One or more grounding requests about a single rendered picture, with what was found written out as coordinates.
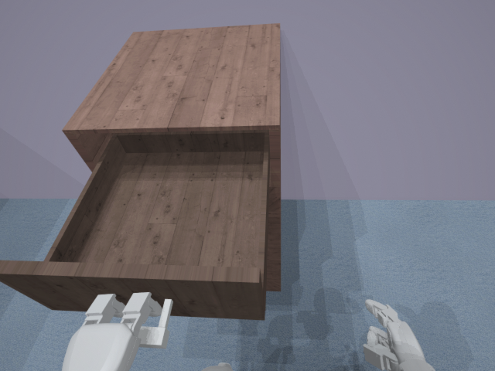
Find robot left shin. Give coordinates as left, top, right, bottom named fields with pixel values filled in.
left=218, top=362, right=232, bottom=369

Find drawer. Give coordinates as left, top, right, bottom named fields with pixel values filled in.
left=0, top=130, right=270, bottom=320

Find robot right hand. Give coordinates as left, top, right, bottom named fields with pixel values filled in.
left=364, top=299, right=426, bottom=371

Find robot left hand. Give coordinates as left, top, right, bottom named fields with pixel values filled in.
left=62, top=292, right=162, bottom=371

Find handle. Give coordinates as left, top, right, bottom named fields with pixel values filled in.
left=138, top=299, right=173, bottom=349

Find cabinet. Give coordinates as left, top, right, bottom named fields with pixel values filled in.
left=62, top=23, right=281, bottom=291

